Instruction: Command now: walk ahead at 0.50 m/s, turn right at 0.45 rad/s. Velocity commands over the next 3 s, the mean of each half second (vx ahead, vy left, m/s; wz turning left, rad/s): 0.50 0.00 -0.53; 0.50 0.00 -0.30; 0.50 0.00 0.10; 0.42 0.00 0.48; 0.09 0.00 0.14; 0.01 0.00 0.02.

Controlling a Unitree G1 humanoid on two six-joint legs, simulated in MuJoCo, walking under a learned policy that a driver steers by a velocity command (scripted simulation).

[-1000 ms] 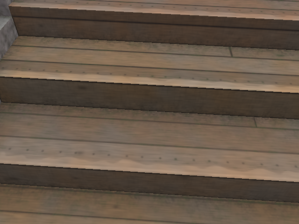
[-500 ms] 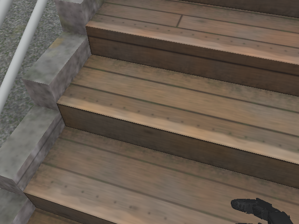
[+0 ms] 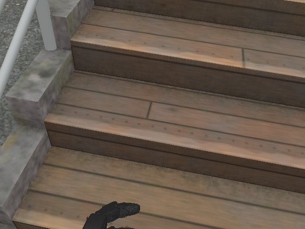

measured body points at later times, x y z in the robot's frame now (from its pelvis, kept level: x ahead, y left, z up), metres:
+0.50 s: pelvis +0.31 +0.01 +0.14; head +0.35 -0.01 +0.59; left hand +0.30 +0.24 +0.01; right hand +0.55 -0.17 +0.11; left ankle +0.49 +0.07 -0.47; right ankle +0.13 -0.04 -0.59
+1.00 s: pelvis +0.56 -0.10 +0.27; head +0.59 -0.10 +0.72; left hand +0.83 -0.12 +0.20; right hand +0.36 -0.20 +0.13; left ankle +0.49 +0.08 -0.46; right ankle +0.67 -0.30 -0.22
